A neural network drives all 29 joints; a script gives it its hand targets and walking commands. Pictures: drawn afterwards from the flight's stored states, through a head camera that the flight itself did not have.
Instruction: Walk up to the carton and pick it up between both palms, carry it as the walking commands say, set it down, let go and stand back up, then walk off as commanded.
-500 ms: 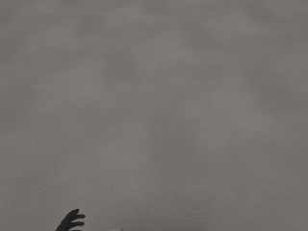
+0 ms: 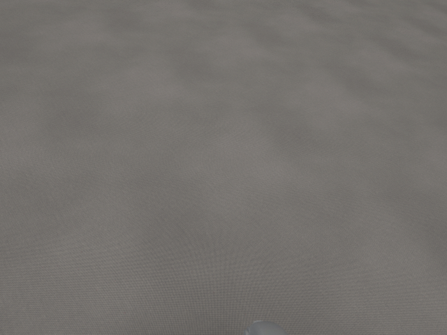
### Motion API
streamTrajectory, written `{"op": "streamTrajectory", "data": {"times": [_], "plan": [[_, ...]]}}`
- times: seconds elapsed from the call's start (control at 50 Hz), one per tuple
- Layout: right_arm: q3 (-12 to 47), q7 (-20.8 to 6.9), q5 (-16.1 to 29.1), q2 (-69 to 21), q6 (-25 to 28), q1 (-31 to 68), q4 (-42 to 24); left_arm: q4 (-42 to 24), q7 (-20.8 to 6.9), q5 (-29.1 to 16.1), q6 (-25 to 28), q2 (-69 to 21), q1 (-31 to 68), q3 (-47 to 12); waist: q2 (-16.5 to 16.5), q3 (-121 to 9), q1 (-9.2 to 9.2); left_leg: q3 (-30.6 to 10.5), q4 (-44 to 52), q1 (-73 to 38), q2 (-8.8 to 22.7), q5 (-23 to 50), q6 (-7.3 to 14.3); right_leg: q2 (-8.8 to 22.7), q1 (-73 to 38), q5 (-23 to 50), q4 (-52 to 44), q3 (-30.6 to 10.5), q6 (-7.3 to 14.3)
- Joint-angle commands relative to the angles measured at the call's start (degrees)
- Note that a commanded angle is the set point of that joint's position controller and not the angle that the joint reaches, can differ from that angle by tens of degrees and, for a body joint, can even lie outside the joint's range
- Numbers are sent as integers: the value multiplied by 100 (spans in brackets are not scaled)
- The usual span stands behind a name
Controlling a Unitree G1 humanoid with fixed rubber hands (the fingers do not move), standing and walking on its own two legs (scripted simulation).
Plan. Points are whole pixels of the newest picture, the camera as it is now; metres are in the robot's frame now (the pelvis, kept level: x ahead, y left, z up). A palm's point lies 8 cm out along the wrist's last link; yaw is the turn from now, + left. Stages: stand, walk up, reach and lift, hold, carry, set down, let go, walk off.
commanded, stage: walk off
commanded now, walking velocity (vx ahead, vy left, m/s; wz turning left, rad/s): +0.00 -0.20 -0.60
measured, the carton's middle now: out of the picture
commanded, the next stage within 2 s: stand in 0.20 s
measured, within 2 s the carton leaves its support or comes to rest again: neither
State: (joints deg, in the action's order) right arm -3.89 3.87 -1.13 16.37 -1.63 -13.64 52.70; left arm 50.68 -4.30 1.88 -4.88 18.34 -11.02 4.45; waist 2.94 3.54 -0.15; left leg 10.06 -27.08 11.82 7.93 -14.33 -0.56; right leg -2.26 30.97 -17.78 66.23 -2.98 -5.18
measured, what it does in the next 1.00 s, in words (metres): steps to the right: right foot, then left foot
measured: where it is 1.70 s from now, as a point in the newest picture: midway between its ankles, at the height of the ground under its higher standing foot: outside the picture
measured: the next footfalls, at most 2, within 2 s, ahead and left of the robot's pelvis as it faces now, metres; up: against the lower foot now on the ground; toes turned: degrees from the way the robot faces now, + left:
right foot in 0.22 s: +0.03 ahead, -0.24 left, +0.00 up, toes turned -14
left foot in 0.70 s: +0.02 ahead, -0.04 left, +0.00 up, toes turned -10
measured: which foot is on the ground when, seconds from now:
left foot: down 0.00-0.22, up 0.24-0.68, down 0.70-1.00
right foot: up 0.00-0.20, down 0.22-1.00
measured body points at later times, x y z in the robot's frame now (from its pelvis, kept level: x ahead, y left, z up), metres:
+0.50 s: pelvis -0.02 -0.15 +0.00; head +0.00 -0.17 +0.44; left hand +0.13 +0.09 -0.13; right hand -0.01 -0.43 -0.15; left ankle -0.01 -0.02 -0.68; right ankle -0.01 -0.23 -0.74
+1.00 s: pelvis -0.03 -0.14 +0.00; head -0.03 -0.14 +0.45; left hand +0.03 +0.09 -0.16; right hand -0.05 -0.38 -0.15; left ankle -0.02 -0.04 -0.74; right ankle -0.01 -0.23 -0.74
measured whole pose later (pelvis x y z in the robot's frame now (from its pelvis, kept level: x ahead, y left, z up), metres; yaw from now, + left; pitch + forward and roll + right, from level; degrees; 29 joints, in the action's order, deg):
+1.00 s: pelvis -0.03 -0.14 +0.00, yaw -14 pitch -2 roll +0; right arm -0.7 1.3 -0.6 9.6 0.1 -15.1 60.9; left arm 65.4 1.4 0.6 -0.1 11.3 -15.4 0.6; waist 0.5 1.2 -0.7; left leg 3.4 -21.4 6.4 0.5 -13.1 0.8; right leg -3.2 10.2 -7.1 19.2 1.2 3.2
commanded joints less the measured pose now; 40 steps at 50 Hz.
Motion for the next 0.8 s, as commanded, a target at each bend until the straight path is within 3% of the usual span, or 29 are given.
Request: {"op": "streamTrajectory", "data": {"times": [0.0, 0.06, 0.1, 0.16, 0.18, 0.2, 0.22, 0.24, 0.26, 0.3, 0.36, 0.46, 0.6, 0.64, 0.66, 0.68, 0.7, 0.72, 0.78], "plan": [[-209, -36, -52, 980, 90, -99, -199, -386, -58, -98, 38, 70, 258, -22, -1324, -56, 150, -474, 829, -337, 1245, 1881, 519, 416, 324, 137, -432, 251, -307], [-294, -109, -95, 1274, 105, -349, -112, -601, -64, -154, 83, -74, 661, -128, -1716, -157, 421, -124, 645, -356, 1293, 2369, 558, 540, -275, -135, -1661, 718, -295], [-334, -165, -87, 1416, 100, -388, -73, -701, -23, -145, 107, -47, 791, -136, -1896, -301, 479, -21, 496, -345, 1368, 2560, 536, 487, -706, -322, -2214, 955, -179], [-434, -200, -48, 1573, 75, -225, -70, -624, 38, -107, 122, 44, 468, -75, -2153, -475, 242, -112, 202, -464, 1650, 2594, 371, 428, -1150, -291, -3155, 1058, 55], [-439, -201, -5, 1535, 67, -128, -77, -466, 58, -65, 145, 79, 99, -34, -1897, -577, -13, 17, -260, -332, 1611, 2361, 207, 373, -1679, 226, -3940, 1102, 169], [-367, -250, 0, 1227, 76, -327, -81, -191, 102, 38, 194, 438, -427, 89, -1000, -887, -215, 301, -1319, 334, 1288, 1713, -73, 352, -2852, 689, -4506, 839, 273], [-211, -344, -102, 662, 13, -358, -255, -91, 150, 18, 296, 1050, -871, 186, 870, -870, -404, 418, -2815, 1856, 517, -2226, -359, 1649, -3636, 2390, -4727, -632, 444], [-99, -259, -77, 273, -166, 41, -612, -181, 187, -80, 329, 1854, -857, 317, 2209, -1047, -539, -81, -3699, 2563, 112, -2868, -457, 2572, -2919, 3410, -4758, -1674, 1370], [-146, -221, 15, 609, -251, 353, -623, -140, 251, -84, 343, 1337, -747, 218, 1417, -930, -493, -563, -4199, 2415, 324, -2413, -351, 2321, -2680, 3474, -4693, -1169, 1505], [-185, -240, 39, 651, -209, 149, -452, -184, 402, -9, 319, 799, -48, 44, 954, -597, -52, -755, -4094, 2270, 307, -1484, -269, 1686, -2343, 3093, -4597, -541, 1245], [-201, -277, -41, 669, -188, -297, -215, -285, 491, -77, 371, 436, 351, -104, 675, -791, 169, -710, -4226, 1755, 73, -805, -248, 1506, -2124, 3071, -4678, -346, 1271], [-91, -315, -29, 389, -236, 59, -307, -68, 542, -90, 443, 328, 57, -170, 433, -468, 41, -853, -2975, 1621, -184, -829, -134, 1684, -2207, 1658, -5140, -910, 1487], [17, -226, 79, 95, -184, 111, -100, 283, 554, -73, 473, 259, -62, -246, 267, -343, -8, -842, -1032, 444, -534, -1093, 56, 1602, -2024, 1341, -5228, -1234, 1615], [60, -213, 104, -27, -109, -128, 83, 424, 569, -116, 467, 206, -66, -272, 72, -361, 145, -866, 107, -143, -563, -377, 123, 1476, -1923, 1225, -5148, -1182, 1438], [79, -210, 80, -14, -48, -332, 199, 516, 578, -165, 467, 171, -155, -290, -69, -386, 240, -1000, 860, -685, -427, 441, 167, 1375, -1677, 936, -5175, -1139, 1203], [83, -208, 3, 157, 26, -461, 286, 579, 579, -192, 482, 43, -282, -326, -245, -428, 203, -1425, 1060, -1079, -17, 552, 214, 1148, -1431, 626, -5134, -1037, 956], [74, -244, 16, 386, 62, -97, 262, 638, 556, -228, 490, -77, -475, -325, -734, -179, -147, -1677, 969, -594, 229, 186, 281, 727, -1534, 428, -5260, -651, 814], [133, -304, 27, 124, 105, 133, 243, 742, 548, -176, 481, 25, -269, -282, -757, 34, -81, -1635, 1104, 75, 218, -66, 273, 574, -2056, 814, -5160, -427, 804], [175, -302, 64, 47, 222, 110, 325, 990, 527, -126, 491, -53, -406, -272, -793, -53, -112, -1425, 1327, 379, 7, -218, 148, 641, -2683, 1176, -4937, -420, 867]]}}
